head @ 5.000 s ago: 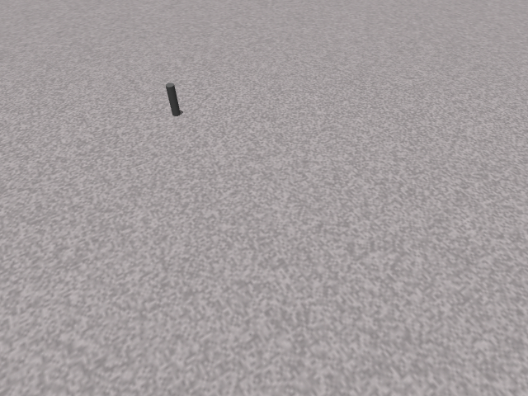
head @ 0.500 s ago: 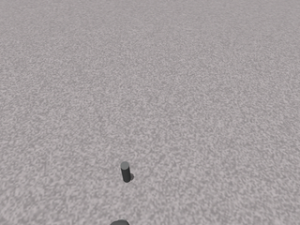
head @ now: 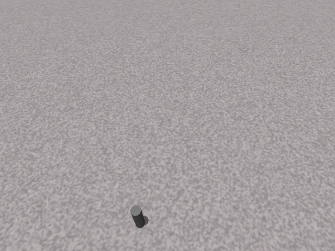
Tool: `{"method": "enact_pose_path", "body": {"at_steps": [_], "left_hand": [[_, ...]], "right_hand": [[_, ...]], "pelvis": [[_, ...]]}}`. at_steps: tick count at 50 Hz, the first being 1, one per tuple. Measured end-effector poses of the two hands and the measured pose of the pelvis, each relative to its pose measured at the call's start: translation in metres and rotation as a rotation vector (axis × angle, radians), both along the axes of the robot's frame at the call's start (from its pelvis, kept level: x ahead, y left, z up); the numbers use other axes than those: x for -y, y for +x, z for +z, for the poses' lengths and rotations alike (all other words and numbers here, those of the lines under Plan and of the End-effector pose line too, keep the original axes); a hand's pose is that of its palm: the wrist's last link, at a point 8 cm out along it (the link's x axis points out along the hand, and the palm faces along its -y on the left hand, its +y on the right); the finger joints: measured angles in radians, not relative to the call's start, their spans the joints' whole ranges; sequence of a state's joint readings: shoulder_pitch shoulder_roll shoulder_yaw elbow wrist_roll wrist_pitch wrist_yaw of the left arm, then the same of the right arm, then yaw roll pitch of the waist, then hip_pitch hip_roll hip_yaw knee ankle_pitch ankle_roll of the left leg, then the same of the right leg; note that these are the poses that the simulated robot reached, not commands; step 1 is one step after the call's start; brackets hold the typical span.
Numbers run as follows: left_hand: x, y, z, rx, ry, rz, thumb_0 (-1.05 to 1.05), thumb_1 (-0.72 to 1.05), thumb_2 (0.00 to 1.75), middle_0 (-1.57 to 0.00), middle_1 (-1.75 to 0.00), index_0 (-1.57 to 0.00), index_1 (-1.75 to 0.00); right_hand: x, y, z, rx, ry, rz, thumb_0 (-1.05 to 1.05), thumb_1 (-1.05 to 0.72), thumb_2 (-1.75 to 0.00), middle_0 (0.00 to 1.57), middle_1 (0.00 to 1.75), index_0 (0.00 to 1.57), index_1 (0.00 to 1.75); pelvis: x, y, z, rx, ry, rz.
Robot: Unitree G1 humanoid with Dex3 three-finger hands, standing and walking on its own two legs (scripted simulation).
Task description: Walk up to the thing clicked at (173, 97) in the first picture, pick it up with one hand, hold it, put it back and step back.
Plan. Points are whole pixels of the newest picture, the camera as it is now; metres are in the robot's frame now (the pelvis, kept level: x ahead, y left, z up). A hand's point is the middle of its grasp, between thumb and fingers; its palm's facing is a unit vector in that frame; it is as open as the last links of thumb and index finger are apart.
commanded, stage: walk up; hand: left
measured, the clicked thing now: (138, 217) +0.41 +0.18 -0.66
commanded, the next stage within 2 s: stand in 1.96 s
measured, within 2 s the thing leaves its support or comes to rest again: neither
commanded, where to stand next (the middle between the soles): +0.12 +0.01 m, yaw +0 degrees
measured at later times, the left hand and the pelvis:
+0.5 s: hand out of the picture +0.11 +0.27 -0.16, palm faces +0.00 -0.95 -0.31, open 7.4 cm; pelvis +0.03 +0.02 +0.00, yaw +1 degrees
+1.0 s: hand out of the picture +0.12 +0.27 -0.13, palm faces +0.02 -0.93 -0.36, open 7.4 cm; pelvis +0.07 +0.01 +0.02, yaw +1 degrees
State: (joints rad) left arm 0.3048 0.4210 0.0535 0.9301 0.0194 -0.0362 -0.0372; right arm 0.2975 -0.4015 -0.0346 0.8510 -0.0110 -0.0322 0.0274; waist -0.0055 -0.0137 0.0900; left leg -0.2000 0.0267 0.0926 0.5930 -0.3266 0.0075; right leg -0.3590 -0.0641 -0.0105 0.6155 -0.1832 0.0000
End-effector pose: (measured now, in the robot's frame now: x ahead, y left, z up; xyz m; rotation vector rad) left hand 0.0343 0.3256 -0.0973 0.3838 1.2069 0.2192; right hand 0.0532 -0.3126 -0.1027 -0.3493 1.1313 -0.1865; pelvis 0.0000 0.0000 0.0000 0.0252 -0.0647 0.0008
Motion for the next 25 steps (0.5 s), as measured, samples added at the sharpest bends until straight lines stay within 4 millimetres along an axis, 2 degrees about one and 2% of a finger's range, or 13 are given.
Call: {"method": "enact_pose_path", "body": {"at_steps": [4,10,14,18,22,25], "left_hand": [[0.019,0.017,0.002,0.02,0.015,-0.003,0.0,0.91,0.9,-0.2,-0.3,-0.2,-0.3],[0.034,0.037,0.01,0.058,-0.008,-0.011,0.0,0.9,0.9,-0.2,-0.3,-0.21,-0.3],[0.029,0.047,0.004,0.072,-0.023,-0.013,0.0,0.9,0.9,-0.21,-0.3,-0.21,-0.3],[0.015,0.06,-0.013,0.087,-0.048,0.001,0.0,0.9,0.9,-0.21,-0.3,-0.21,-0.3],[0.01,0.069,-0.021,0.076,-0.087,0.014,0.0,0.9,0.9,-0.2,-0.3,-0.21,-0.3],[0.007,0.07,-0.025,0.057,-0.102,0.016,0.0,0.9,0.9,-0.2,-0.3,-0.2,-0.3]], "right_hand": [[0.005,0.015,-0.02,-0.036,0.028,-0.005,0.0,-0.9,-0.9,0.2,0.3,0.21,0.3],[0.0,0.028,-0.02,-0.075,0.047,0.018,0.0,-0.9,-0.9,0.2,0.3,0.21,0.3],[-0.002,0.032,-0.015,-0.087,0.022,0.018,0.0,-0.9,-0.9,0.2,0.3,0.21,0.3],[-0.007,0.032,-0.01,-0.087,-0.025,0.004,0.0,-0.9,-0.9,0.2,0.3,0.21,0.3],[-0.016,0.031,0.002,-0.083,-0.044,-0.013,0.0,-0.9,-0.9,0.2,0.3,0.21,0.3],[-0.021,0.038,0.009,-0.078,-0.05,-0.01,0.0,-0.9,-0.9,0.2,0.3,0.21,0.3]], "pelvis": [[0.01,0.01,-0.004,-0.001,-0.021,-0.002],[0.011,0.018,0.004,-0.01,-0.014,0.005],[0.005,0.023,0.003,-0.01,-0.026,0.012],[-0.006,0.026,-0.004,0.002,-0.024,0.024],[-0.015,0.03,0.0,-0.001,-0.029,0.015],[-0.017,0.032,0.003,-0.005,-0.039,0.011]]}}
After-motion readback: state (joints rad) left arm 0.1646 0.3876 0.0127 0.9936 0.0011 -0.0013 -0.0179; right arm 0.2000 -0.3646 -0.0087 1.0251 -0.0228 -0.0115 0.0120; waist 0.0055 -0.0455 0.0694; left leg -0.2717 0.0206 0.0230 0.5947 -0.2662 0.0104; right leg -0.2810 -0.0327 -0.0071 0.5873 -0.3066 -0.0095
